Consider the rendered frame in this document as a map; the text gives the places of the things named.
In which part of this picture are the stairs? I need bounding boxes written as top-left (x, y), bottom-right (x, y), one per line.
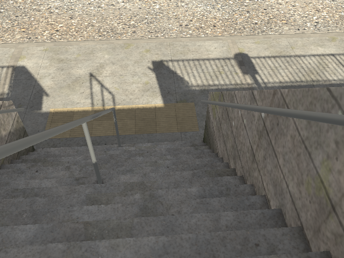
top-left (0, 140), bottom-right (332, 258)

